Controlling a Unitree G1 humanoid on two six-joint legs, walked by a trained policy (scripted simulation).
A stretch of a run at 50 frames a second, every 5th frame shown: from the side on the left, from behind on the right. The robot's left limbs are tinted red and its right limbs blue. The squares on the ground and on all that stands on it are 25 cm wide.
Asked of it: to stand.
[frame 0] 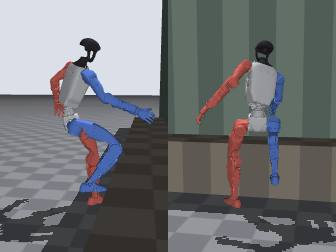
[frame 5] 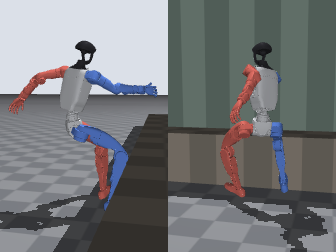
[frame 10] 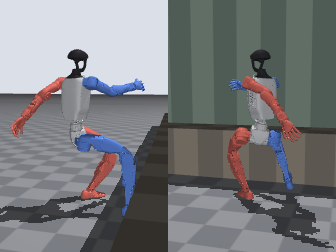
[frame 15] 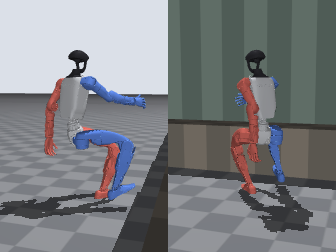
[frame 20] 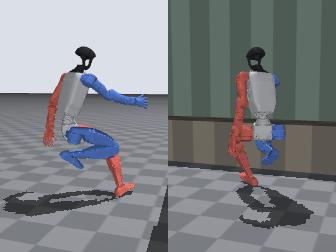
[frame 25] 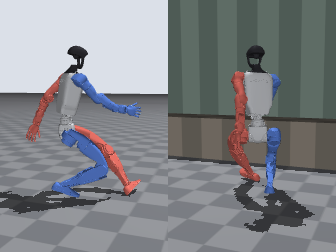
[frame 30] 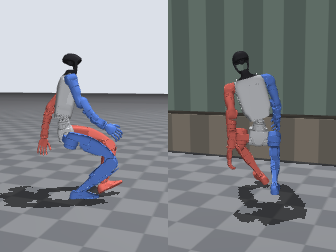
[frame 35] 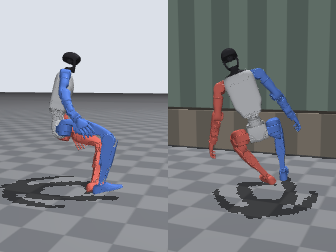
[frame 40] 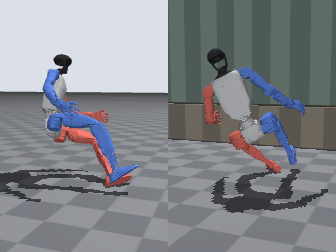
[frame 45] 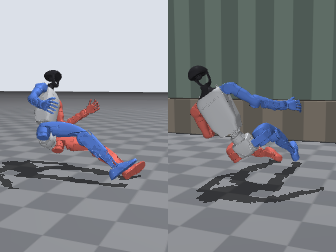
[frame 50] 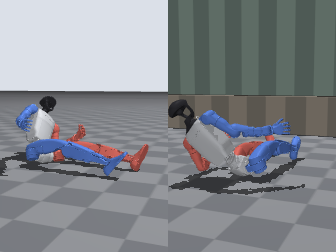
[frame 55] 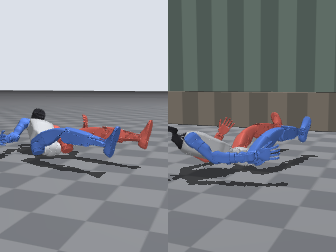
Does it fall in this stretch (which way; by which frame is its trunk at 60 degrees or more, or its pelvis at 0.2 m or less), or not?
yes: goes over to its left; its pelvis at 0.2 m or less by frame 50
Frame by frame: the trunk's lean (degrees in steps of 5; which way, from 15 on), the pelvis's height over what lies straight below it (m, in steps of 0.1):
0: 20 forward, 0.7
5: 15 forward, 0.7
10: 5, 0.6
15: 10, 0.6
20: 20 forward, 0.6
25: 10, 0.6
30: 20 to its left, 0.5
35: 25 forward and to its left, 0.5
40: 25 to its left, 0.5
45: 30 to its left, 0.3
50: 45 to its left, 0.1
55: 70 to its left, 0.1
